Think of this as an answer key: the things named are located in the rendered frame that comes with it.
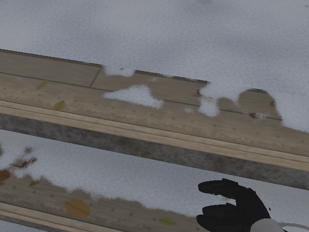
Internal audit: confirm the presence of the right robot forearm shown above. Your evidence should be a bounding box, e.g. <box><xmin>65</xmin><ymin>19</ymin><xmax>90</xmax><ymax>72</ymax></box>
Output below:
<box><xmin>250</xmin><ymin>218</ymin><xmax>288</xmax><ymax>232</ymax></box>

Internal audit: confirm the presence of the robot right hand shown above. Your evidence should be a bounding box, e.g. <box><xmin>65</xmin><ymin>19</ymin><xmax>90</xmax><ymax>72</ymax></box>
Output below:
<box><xmin>196</xmin><ymin>178</ymin><xmax>271</xmax><ymax>232</ymax></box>

